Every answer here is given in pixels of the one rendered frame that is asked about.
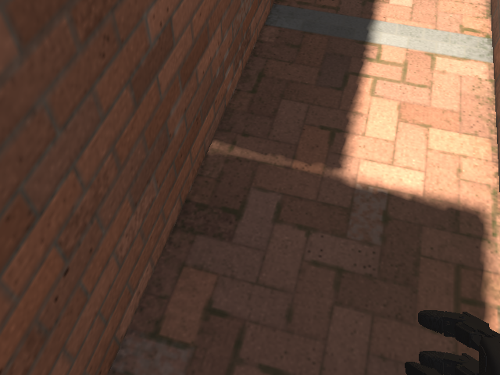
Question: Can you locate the right robot hand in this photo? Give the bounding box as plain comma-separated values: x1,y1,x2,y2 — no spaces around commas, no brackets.
405,310,500,375

